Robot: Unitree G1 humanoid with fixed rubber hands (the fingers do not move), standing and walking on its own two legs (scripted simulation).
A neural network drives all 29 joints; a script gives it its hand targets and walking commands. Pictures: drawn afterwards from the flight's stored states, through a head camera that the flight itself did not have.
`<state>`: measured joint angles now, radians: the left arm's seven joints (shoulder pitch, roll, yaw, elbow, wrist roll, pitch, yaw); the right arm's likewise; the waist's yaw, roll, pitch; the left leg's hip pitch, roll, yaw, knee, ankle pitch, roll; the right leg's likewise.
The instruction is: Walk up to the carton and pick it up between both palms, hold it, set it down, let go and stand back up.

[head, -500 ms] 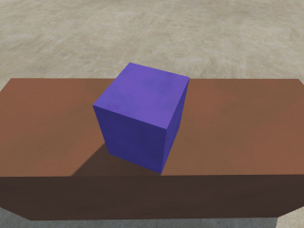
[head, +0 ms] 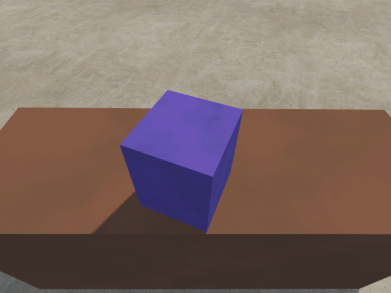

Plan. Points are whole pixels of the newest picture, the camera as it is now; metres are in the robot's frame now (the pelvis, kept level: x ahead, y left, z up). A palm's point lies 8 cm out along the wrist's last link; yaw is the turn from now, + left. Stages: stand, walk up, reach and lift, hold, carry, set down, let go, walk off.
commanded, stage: stand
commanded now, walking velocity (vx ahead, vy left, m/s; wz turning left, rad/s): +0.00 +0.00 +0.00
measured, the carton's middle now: (187, 161) +0.44 +0.04 +0.00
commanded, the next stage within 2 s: none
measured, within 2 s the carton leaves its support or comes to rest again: neither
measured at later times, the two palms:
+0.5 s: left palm out of the picture -0.03 +0.19 -0.15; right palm out of the picture -0.02 -0.20 -0.15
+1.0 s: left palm out of the picture -0.03 +0.20 -0.15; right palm out of the picture -0.02 -0.20 -0.15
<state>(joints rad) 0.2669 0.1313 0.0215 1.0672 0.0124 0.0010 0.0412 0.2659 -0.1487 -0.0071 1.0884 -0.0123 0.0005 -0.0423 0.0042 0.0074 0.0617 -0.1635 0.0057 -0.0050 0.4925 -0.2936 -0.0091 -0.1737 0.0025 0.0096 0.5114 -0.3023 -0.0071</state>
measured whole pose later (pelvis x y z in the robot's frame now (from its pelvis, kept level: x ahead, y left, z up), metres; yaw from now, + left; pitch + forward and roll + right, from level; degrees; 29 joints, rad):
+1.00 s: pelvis +0.01 +0.00 +0.00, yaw +0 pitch -2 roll +0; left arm 0.29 0.09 0.01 1.18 0.01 0.00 0.05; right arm 0.29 -0.10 0.01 1.20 -0.01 -0.01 -0.05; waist 0.00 0.00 0.07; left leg -0.13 0.00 -0.01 0.45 -0.28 -0.01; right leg -0.13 0.00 0.00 0.45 -0.28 0.00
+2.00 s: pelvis +0.02 +0.01 +0.00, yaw +0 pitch -2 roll +0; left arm 0.31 0.08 0.01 1.19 0.01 -0.01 0.05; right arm 0.30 -0.10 0.01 1.19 -0.01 -0.02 -0.05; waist 0.00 0.00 0.07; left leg -0.11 -0.01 -0.01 0.44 -0.29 0.01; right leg -0.11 -0.01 0.01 0.44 -0.29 0.01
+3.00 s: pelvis +0.02 +0.02 +0.00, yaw +1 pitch -2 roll +0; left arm 0.32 0.09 0.01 1.19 0.01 -0.01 0.05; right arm 0.31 -0.10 0.01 1.19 -0.01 -0.03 -0.04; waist 0.00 -0.01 0.07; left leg -0.10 -0.03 0.00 0.42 -0.28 0.03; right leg -0.10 -0.04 0.01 0.43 -0.28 0.03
